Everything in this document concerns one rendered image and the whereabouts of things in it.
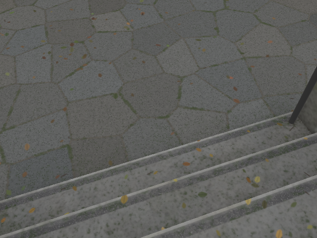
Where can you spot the stairs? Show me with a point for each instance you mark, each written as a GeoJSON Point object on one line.
{"type": "Point", "coordinates": [256, 181]}

